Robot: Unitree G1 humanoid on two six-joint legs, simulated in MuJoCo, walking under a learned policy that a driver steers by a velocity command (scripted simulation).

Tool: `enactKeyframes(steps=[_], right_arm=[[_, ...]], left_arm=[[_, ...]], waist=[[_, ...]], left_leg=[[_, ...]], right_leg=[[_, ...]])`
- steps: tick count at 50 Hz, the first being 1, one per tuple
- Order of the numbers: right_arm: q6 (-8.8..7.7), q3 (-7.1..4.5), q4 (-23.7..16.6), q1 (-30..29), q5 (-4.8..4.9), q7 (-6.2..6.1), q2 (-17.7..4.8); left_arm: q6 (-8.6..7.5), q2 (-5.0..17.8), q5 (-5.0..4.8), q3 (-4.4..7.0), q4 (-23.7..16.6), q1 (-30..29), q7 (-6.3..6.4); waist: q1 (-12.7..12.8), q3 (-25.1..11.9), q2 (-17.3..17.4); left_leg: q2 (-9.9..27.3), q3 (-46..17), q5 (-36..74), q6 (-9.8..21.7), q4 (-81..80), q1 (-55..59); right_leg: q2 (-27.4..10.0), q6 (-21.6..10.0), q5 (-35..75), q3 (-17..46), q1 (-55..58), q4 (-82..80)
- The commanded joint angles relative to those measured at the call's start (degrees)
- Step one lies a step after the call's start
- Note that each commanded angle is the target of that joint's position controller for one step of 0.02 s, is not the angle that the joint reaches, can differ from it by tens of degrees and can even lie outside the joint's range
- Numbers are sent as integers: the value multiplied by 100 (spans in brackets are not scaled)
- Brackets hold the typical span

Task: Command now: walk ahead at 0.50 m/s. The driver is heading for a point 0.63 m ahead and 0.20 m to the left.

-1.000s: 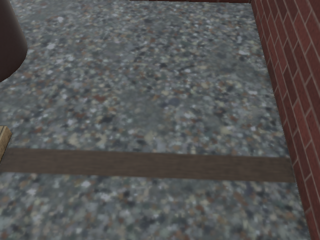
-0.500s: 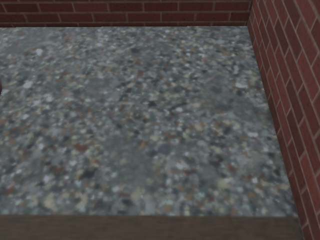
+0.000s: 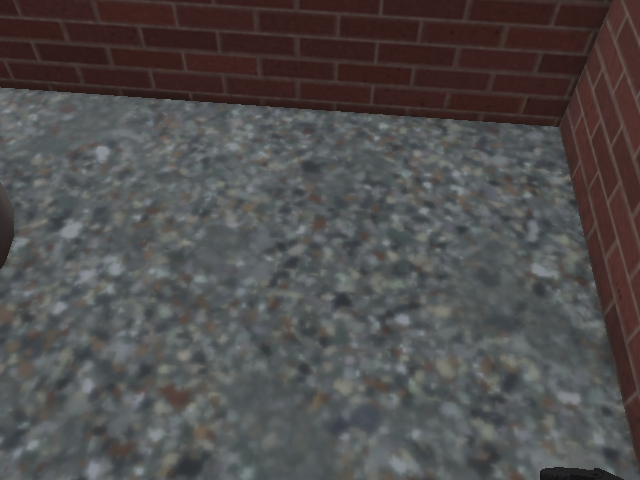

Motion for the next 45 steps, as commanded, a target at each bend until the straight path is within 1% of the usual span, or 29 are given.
enactKeyframes(steps=[1, 2, 3, 4, 5, 6, 7, 10, 12, 16, 20, 21, 22, 24, 25, 26, 27, 28, 29, 30, 31, 32, 33, 34, 35, 37, 38, 41, 45], right_arm=[[13, -399, 374, 2535, -39, -76, -1447], [4, -289, 318, 2093, 12, -80, -1103], [5, -220, 181, 1583, 10, -86, -895], [-7, -163, 130, 1206, -43, -59, -726], [-38, -111, 111, 1008, -97, -41, -573], [-51, -96, 140, 959, -116, -23, -531], [-73, -106, 183, 1010, -97, -23, -577], [-100, -158, 331, 1320, -82, -118, -828], [-69, -161, 403, 1530, -66, -187, -876], [-26, -149, 515, 1882, -7, -242, -927], [69, -166, 714, 2342, 32, -252, -955], [105, -173, 752, 2414, 45, -261, -962], [136, -190, 766, 2418, 59, -277, -997], [182, -237, 732, 2287, 77, -302, -1113], [202, -249, 683, 2122, 84, -305, -1162], [209, -201, 626, 2034, 58, -300, -1033], [198, -93, 443, 2012, -43, -298, -765], [76, 107, 410, 2827, 26, -258, 15], [19, -55, 478, 2544, 200, -297, -683], [1, -158, 325, 1990, 296, -306, -974], [21, -172, 287, 1782, 279, -343, -925], [88, -213, 344, 1707, 163, -356, -853], [178, -239, 356, 1826, 158, -346, -740], [249, -230, 374, 1928, 195, -357, -557], [319, -235, 346, 1921, 207, -362, -482], [424, -261, 206, 1717, 178, -373, -458], [439, -277, 126, 1584, 224, -377, -477], [403, -250, -8, 1236, 154, -300, -404], [398, -153, -346, 409, 127, -147, -271]], left_arm=[[-297, 164, -11, -80, -413, 338, -60], [-386, 684, -173, 61, -554, -163, -95], [-412, 731, -215, 66, -682, -563, -85], [-387, 684, -136, 92, -712, -754, -44], [-308, 632, -73, 137, -692, -684, -11], [-221, 510, -56, 133, -663, -541, -4], [-155, 391, -44, 122, -649, -466, 9], [-75, 383, 19, 138, -838, -891, 45], [-86, 352, 51, 138, -968, -1257, 30], [-134, 202, 14, 70, -1183, -2002, -52], [-184, 201, -34, 15, -1445, -2684, -178], [-213, 217, -41, 11, -1524, -2801, -217], [-247, 260, -46, 18, -1576, -2820, -254], [-310, 451, -47, 79, -1544, -2499, -285], [-338, 601, -35, 156, -1434, -2033, -271], [-353, 877, -8, 300, -1159, -1096, -223], [-357, 1319, 103, 418, -976, 13, -153], [-307, 1672, 122, 481, -850, 296, -165], [-310, 1014, 68, 306, -912, 213, -178], [-347, 699, 97, 187, -979, -277, -139], [-365, 569, 115, 126, -1018, -697, -128], [-390, 379, 169, 79, -995, -922, -129], [-419, 298, 224, 48, -963, -1076, -131], [-423, 301, 224, 59, -917, -1107, -141], [-435, 306, 204, 65, -882, -1118, -135], [-449, 437, 201, 109, -808, -1087, -91], [-411, 545, 252, 152, -784, -1109, -41], [-305, 618, 222, 188, -696, -953, 81], [-238, 821, 149, 243, -591, -701, 124]], waist=[[-977, -2507, 1439], [-955, -1713, 1085], [-803, -1104, 687], [-621, -669, 313], [-404, -480, 382], [-277, -428, 487], [-224, -384, 484], [-251, -140, 325], [-345, -82, 277], [-591, 60, 321], [-834, 283, 311], [-831, 327, 321], [-774, 328, 366], [-523, 152, 506], [-226, -113, 555], [193, -721, 465], [552, -1680, -116], [148, -2500, -1750], [386, -2421, -1255], [331, -1507, -984], [154, -1015, -610], [39, -666, -502], [-145, -484, -627], [-227, -365, -701], [-281, -250, -626], [-333, -37, -461], [-361, 26, -488], [-304, 128, -301], [-54, 367, -125]], left_leg=[[2200, -4484, -1070, 1659, -1244, 5323], [1977, -3767, -1422, 1346, -1344, 4693], [1774, -2948, -1196, 1148, -1467, 3795], [1556, -2390, -822, 1052, -1690, 2908], [1342, -1988, -514, 950, -1873, 2333], [1230, -1763, -378, 936, -2039, 1992], [1177, -1578, -206, 977, -2161, 1810], [1155, -1204, 349, 1065, -2381, 1773], [1106, -1013, 584, 997, -2406, 1969], [929, -618, 550, 796, -2431, 2181], [1152, -682, 534, 799, -2186, 2829], [1236, -770, 609, 795, -2051, 2990], [1318, -865, 730, 771, -1906, 3108], [1393, -1019, 1233, 678, -1552, 3182], [1281, -962, 2005, 590, -1075, 3085], [949, -761, 2399, 427, -72, 2687], [508, -465, 966, 192, 1723, 1472], [-421, -381, -2683, -147, 3651, -710], [-129, -1100, -2937, -84, 4370, -1156], [85, -1027, -2407, -32, 4465, -1486], [366, -905, -1856, -43, 4311, -1306], [545, -924, -1463, -55, 4021, -1059], [661, -963, -1191, -57, 3832, -722], [702, -927, -1077, -63, 3725, -599], [726, -906, -1014, -64, 3626, -605], [757, -914, -696, -102, 3316, -864], [772, -922, -498, -129, 3113, -1037], [741, -815, 276, -228, 2333, -1273], [635, -307, 734, -88, 1336, -1109]], right_leg=[[393, -119, -696, 718, -3880, 4419], [0, -237, -501, 914, -4408, 4834], [-335, -303, 32, 704, -4430, 4680], [-568, -290, 492, 602, -4199, 4295], [-754, -286, 796, 644, -3828, 3950], [-822, -262, 958, 651, -3535, 3775], [-852, -218, 1034, 616, -3433, 3616], [-907, -16, 1660, 558, -3883, 2870], [-886, 67, 2276, 531, -4129, 2225], [-653, 68, 3174, 307, -3942, 931], [-490, 6, 2976, 237, -4049, 254], [-453, -32, 2805, 265, -4067, 116], [-414, -83, 2614, 297, -3991, -17], [-267, -183, 2260, 267, -3366, -215], [-100, -272, 2184, 132, -2619, -340], [-77, -437, 2311, 103, -1245, -292], [-1127, -796, 2473, 1171, 625, -29], [-2482, -1647, 1637, 3727, 2480, -649], [-2419, -1504, 900, 4091, 2258, -1098], [-2209, -1202, 1033, 3140, 1466, -1222], [-1986, -1044, 1471, 2398, 644, -1392], [-1771, -935, 1675, 1813, -9, -1604], [-1608, -857, 1812, 1385, -456, -1803], [-1562, -829, 1809, 1156, -700, -1961], [-1559, -849, 1910, 938, -837, -2086], [-1593, -884, 2115, 569, -952, -2265], [-1571, -892, 2270, 388, -917, -2301], [-1543, -868, 2595, -102, -651, -2314], [-1536, -833, 2854, -681, -415, -2310]])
